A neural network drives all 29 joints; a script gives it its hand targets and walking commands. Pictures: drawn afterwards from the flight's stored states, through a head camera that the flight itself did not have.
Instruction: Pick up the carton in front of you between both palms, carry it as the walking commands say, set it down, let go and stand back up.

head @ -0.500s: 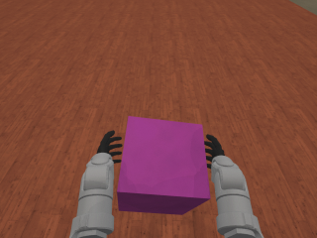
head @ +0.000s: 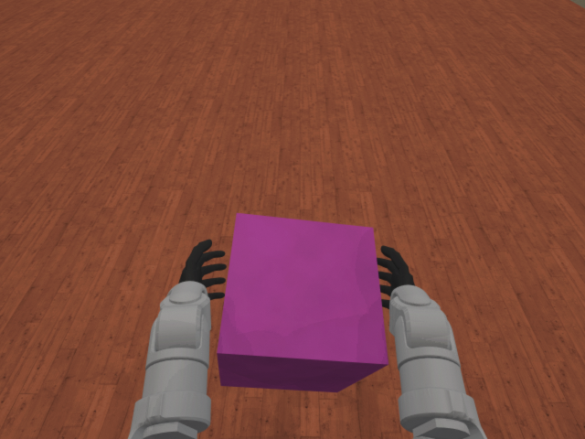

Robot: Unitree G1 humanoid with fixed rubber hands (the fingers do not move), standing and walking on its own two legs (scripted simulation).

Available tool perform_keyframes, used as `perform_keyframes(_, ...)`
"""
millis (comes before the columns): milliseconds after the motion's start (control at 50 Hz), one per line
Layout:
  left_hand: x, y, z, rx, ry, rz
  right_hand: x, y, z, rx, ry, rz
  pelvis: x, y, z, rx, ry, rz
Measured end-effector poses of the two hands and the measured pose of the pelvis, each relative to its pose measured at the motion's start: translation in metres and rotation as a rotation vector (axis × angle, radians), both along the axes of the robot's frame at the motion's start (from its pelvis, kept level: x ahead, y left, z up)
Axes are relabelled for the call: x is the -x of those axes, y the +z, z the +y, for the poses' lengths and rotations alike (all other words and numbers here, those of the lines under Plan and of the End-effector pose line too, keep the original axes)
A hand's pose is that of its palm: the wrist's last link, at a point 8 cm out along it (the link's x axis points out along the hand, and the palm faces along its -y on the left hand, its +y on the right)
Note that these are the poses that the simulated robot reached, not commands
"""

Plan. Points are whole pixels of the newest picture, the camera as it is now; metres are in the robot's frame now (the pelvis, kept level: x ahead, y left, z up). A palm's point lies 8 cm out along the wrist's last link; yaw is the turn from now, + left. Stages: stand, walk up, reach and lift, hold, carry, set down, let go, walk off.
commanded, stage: set down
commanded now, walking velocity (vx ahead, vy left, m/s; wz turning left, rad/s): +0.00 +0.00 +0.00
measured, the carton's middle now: (292, 311) +0.32 +0.01 -0.05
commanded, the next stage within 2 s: none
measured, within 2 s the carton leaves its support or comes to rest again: neither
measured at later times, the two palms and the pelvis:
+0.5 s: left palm (225, 322) +0.36 +0.14 -0.16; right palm (376, 341) +0.32 -0.15 -0.17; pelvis -0.03 +0.02 -0.07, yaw -4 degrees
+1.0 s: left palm (235, 325) +0.42 +0.13 -0.28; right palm (361, 356) +0.35 -0.15 -0.30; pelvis -0.07 +0.03 -0.22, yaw -6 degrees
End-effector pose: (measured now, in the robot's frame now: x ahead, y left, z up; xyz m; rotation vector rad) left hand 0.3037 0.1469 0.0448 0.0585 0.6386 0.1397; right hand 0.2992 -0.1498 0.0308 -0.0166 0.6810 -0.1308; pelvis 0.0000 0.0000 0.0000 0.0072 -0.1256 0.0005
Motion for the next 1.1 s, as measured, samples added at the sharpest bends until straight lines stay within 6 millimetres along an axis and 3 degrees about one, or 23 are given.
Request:
perform_keyframes(140,-0.024,-0.021,-0.006,0.013,0.005,0.006,-0.011,-0.019,-0.002,-0.014,-0.079,0.019,0.008,-0.008,0.006,0.003,-0.02,0.041)
perform_keyframes(220,-0.039,-0.044,-0.012,-0.003,-0.026,0.013,-0.017,-0.044,-0.006,-0.012,-0.107,0.026,0.014,-0.015,0.01,0.004,-0.029,0.105)
perform_keyframes(280,-0.046,-0.072,-0.013,-0.014,-0.038,0.03,-0.02,-0.072,-0.007,-0.01,-0.116,0.042,0.02,-0.021,0.013,0.002,-0.038,0.18)
perform_keyframes(380,-0.051,-0.136,-0.012,-0.02,-0.072,0.046,-0.02,-0.132,-0.005,0.01,-0.131,0.058,0.029,-0.038,0.016,0.005,-0.032,0.328)
perform_keyframes(480,-0.058,-0.195,-0.01,0.004,-0.079,0.025,-0.022,-0.188,-0.003,0.001,-0.165,0.038,0.033,-0.066,0.019,-0.004,-0.057,0.519)
perform_keyframes(540,-0.068,-0.22,-0.013,0.011,-0.095,0.001,-0.026,-0.213,-0.005,-0.016,-0.198,0.013,0.034,-0.087,0.021,-0.013,-0.071,0.626)
perform_keyframes(720,-0.099,-0.247,-0.028,0.044,-0.147,-0.067,-0.035,-0.247,-0.015,-0.053,-0.299,-0.061,0.043,-0.143,0.028,-0.01,-0.078,0.785)
perform_keyframes(820,-0.107,-0.267,-0.031,0.038,-0.147,-0.034,-0.041,-0.269,-0.017,-0.054,-0.297,-0.027,0.053,-0.168,0.03,-0.019,-0.083,0.808)
perform_keyframes(1100,-0.124,-0.37,-0.01,0.018,-0.164,0.019,-0.056,-0.368,0.003,-0.025,-0.284,0.026,0.078,-0.245,0.035,0.006,-0.083,0.896)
